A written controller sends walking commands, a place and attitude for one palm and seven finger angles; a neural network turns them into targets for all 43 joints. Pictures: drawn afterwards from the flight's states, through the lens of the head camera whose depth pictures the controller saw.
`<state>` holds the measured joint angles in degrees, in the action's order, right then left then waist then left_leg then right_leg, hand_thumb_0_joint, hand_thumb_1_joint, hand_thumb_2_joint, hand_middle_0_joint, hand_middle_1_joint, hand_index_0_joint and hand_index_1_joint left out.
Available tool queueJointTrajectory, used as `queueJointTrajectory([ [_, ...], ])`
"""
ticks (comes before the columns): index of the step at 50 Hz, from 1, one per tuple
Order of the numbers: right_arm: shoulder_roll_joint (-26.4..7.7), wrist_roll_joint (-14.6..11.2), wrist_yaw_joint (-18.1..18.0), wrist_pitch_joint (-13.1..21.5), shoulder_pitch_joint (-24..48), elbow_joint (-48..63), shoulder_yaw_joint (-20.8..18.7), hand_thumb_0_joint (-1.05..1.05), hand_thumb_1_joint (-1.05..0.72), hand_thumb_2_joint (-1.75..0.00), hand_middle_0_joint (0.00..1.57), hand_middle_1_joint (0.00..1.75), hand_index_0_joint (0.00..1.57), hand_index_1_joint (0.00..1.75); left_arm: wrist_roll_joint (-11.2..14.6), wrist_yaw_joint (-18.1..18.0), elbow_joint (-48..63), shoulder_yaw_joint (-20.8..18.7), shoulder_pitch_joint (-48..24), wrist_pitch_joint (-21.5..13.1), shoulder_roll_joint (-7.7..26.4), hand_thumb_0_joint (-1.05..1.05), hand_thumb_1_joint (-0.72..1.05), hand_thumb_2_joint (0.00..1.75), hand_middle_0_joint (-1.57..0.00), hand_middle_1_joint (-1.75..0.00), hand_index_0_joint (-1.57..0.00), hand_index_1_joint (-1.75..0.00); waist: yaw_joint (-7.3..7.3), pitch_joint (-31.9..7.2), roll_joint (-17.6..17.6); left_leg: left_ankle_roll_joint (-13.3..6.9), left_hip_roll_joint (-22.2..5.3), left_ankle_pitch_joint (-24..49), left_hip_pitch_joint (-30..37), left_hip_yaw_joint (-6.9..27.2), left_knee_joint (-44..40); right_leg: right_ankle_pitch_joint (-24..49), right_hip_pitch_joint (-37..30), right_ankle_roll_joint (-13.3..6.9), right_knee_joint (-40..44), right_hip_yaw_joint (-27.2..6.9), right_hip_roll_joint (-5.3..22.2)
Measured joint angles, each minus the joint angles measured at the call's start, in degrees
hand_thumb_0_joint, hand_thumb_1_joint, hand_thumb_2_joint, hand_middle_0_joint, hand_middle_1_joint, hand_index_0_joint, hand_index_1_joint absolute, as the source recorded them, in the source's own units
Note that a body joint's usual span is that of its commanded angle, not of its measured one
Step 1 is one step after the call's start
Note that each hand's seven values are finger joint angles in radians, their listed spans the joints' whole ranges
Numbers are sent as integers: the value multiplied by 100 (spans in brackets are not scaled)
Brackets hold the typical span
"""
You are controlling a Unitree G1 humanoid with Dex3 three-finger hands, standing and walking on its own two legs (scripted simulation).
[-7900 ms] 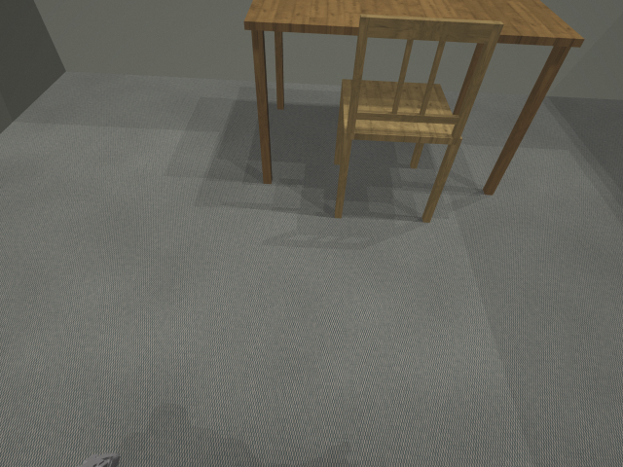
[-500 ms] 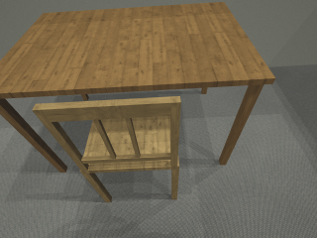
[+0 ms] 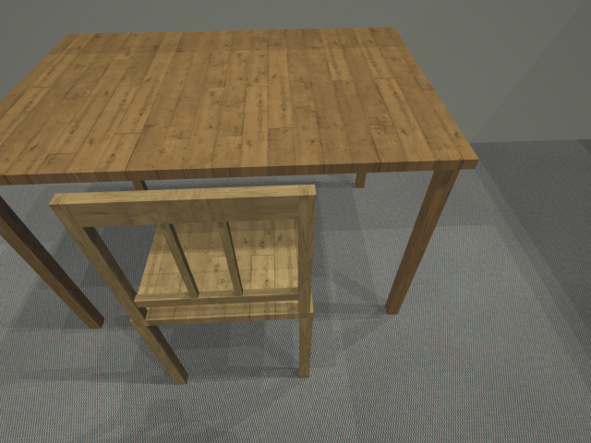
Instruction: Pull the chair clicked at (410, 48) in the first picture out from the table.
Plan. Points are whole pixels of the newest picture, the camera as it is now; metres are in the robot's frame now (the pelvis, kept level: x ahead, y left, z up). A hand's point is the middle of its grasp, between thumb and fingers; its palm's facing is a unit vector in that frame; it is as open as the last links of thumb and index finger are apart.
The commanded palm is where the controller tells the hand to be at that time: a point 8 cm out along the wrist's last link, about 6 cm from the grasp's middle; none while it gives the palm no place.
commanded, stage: look again from close up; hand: left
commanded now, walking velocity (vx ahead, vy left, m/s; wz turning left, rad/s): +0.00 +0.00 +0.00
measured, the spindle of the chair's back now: (181, 262) +0.46 +0.26 -0.11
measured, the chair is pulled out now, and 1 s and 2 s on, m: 0.00 0.00 0.00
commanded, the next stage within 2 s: raise the hand toward the chair's back in 1.04 s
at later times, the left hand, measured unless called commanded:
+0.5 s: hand out of the picture +0.01 +0.23 -0.18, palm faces +0.03 -0.98 -0.19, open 7.4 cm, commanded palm none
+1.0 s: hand out of the picture +0.02 +0.23 -0.18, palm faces +0.02 -0.98 -0.18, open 7.4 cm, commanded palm none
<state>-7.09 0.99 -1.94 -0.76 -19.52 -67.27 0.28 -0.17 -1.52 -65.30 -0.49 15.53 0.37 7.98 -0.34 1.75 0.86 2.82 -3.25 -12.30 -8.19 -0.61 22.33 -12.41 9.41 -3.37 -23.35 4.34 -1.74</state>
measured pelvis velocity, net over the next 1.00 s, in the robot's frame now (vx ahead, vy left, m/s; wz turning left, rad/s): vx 0.02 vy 0.07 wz -0.01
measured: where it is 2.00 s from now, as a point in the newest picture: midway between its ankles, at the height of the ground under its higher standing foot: outside the picture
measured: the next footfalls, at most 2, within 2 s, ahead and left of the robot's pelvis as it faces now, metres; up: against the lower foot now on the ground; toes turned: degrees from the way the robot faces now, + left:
none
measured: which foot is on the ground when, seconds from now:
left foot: down 0.00-1.00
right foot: down 0.00-1.00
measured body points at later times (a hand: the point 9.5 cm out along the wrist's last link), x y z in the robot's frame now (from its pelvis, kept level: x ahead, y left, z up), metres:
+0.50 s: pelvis +0.00 +0.06 -0.01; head +0.01 +0.06 +0.44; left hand +0.01 +0.28 -0.16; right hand +0.00 -0.16 -0.17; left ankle -0.01 +0.14 -0.74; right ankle +0.01 -0.08 -0.74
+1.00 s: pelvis +0.02 +0.07 +0.00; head +0.03 +0.07 +0.45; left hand +0.02 +0.28 -0.17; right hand +0.02 -0.15 -0.16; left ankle -0.01 +0.14 -0.74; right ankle +0.01 -0.08 -0.74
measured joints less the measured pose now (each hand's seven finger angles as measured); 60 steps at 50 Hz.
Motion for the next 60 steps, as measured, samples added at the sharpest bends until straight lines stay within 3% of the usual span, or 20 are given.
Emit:
queueJointTrajectory([
  [3, -15, -15, 42, 1, 12, 112, 2, 0, -91, -90, 20, 30, 19, 30, -48, -78, 33, 41, 111, -117, -99, 1, 91, 90, -20, -30, -20, -29, 15, 16, 68, -87, -26, -353, -300, 7, 545, 39, 99, 47, -11, -1, -24],
  [6, -90, -33, 82, 27, 27, 410, -54, 0, -91, -90, 20, 30, 19, 30, -88, -85, 154, 83, 263, -184, -192, 1, 91, 90, -20, -30, -20, -30, -65, 0, 193, -216, -21, -664, -611, -5, 1146, 0, 276, 58, -182, 30, -42],
  [9, -107, -7, 82, 111, -12, 574, -62, 0, -91, -90, 20, 30, 19, 30, -77, -73, 202, 75, 309, -121, -192, 1, 90, 90, -20, -30, -21, -30, -118, -88, 214, -288, 58, -569, -584, -58, 1026, -211, 452, 140, -558, 70, 35],
  [16, -57, 20, 44, 162, -15, 587, 45, 1, -92, -90, 20, 30, 19, 30, -67, -52, 331, 74, 269, -59, -41, 1, 91, 90, -20, -30, -20, -29, 23, -223, 37, -446, 337, -508, -395, -240, 778, -260, 430, 335, -612, -113, 308],
  [23, -109, -6, 47, 230, 92, 509, 90, 1, -92, -90, 20, 30, 20, 30, -57, -43, 354, 76, 196, -75, 63, 1, 91, 90, -20, -30, -20, -29, 50, -138, -47, -549, 476, -422, -248, -299, 532, -231, 345, 447, -493, -177, 436],
  [58, -127, -51, 14, 233, 310, 245, 114, 0, -91, -90, 20, 30, 20, 30, -67, -106, 141, 120, 136, -76, 3, 1, 90, 90, -20, -30, -20, -29, 49, 7, -90, -619, 539, -487, 61, -340, 348, -281, 36, 557, -292, -221, 487],
  [59, -155, -103, -8, 257, 210, 488, 128, 1, -92, -90, 20, 30, 20, 30, 129, -151, 1038, 63, 416, 301, 24, 1, 91, 90, -20, -30, -20, -29, 37, 21, -98, -609, 530, -512, -14, -329, 429, -286, 97, 549, -344, -209, 483],
  [60, -183, -141, -70, 478, 61, 739, 137, 2, -92, -90, 20, 30, 20, 30, 250, -250, 2111, 0, 767, 450, 108, 3, 93, 89, -20, -30, -21, -29, 86, 10, -145, -595, 545, -518, -44, -358, 442, -323, 201, 477, -481, -240, 496],
])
